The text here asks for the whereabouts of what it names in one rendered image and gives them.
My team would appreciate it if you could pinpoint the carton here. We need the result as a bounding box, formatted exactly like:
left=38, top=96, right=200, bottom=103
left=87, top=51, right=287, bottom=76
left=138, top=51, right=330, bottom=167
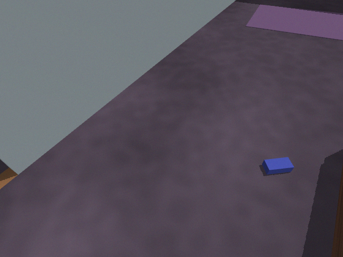
left=262, top=157, right=294, bottom=175

